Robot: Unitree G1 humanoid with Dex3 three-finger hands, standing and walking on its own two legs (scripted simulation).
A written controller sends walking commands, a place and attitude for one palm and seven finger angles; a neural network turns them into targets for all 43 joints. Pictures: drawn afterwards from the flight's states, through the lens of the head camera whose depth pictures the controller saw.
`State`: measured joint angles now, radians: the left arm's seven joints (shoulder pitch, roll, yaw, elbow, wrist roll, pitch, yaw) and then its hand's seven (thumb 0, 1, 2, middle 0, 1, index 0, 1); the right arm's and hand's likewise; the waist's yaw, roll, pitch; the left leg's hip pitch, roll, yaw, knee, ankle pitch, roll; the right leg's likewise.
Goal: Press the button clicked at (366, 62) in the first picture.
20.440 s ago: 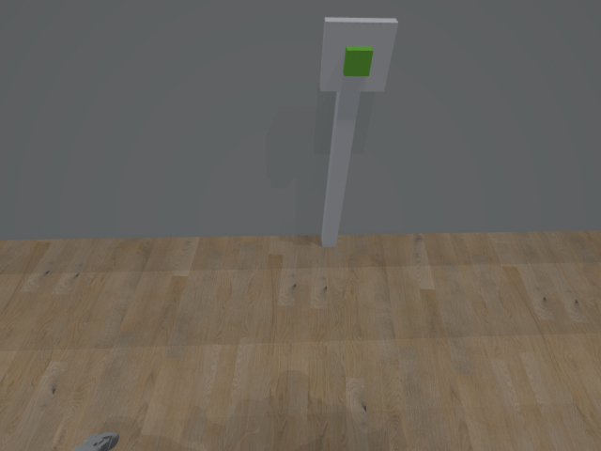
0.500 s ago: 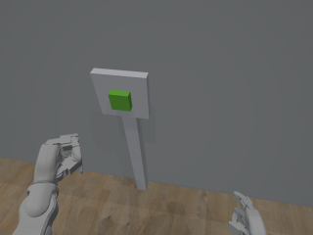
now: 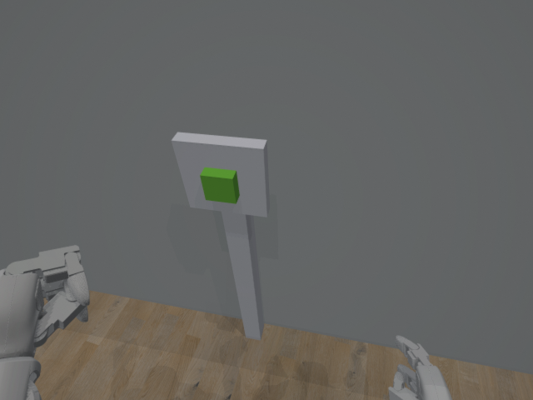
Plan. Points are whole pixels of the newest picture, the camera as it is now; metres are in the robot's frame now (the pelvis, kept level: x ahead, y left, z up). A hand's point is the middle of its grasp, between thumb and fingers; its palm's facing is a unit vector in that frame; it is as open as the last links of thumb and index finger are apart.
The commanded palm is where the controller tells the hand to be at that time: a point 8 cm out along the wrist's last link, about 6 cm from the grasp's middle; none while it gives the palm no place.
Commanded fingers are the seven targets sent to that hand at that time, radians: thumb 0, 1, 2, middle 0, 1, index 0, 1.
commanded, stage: draw the hand back to the body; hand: left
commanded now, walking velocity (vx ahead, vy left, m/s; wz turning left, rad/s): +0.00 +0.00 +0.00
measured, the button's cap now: (221, 184) +0.49 +0.16 +0.06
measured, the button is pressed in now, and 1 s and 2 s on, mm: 0 0 0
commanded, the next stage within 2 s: step back with the hand held close in 0.28 s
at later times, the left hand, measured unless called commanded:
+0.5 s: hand (67, 303) +0.16 +0.24 +0.16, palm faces +0.43 -0.80 -0.42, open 3.1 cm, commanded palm +0.11 +0.27 +0.17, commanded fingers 0.00 0.90 0.90 -1.30 -1.50 -1.30 -1.50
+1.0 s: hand (45, 342) +0.12 +0.24 +0.16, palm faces +0.36 -0.80 -0.49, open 3.1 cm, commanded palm +0.07 +0.29 +0.17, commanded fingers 0.00 0.90 0.90 -1.30 -1.50 -1.30 -1.50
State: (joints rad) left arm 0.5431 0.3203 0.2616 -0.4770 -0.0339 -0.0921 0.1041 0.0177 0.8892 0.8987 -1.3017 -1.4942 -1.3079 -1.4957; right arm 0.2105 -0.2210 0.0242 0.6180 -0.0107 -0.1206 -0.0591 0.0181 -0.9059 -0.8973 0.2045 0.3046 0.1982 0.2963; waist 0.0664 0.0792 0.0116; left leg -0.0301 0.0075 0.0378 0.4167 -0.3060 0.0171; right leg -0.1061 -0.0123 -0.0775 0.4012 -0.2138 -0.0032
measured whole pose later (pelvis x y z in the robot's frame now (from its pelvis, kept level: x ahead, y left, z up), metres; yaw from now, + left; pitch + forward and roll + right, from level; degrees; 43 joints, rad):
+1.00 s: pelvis -0.07 +0.01 -0.01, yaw -1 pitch +0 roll +0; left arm 0.61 0.37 0.37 -0.59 0.00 -0.20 0.13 0.02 0.89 0.90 -1.30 -1.49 -1.31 -1.50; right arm 0.19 -0.21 0.00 0.53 -0.01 -0.05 -0.07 0.02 -0.91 -0.90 0.20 0.30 0.20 0.30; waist 0.01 0.00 0.02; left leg -0.32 -0.02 0.07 0.58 -0.27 0.05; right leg -0.39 -0.04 -0.05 0.53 -0.15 0.01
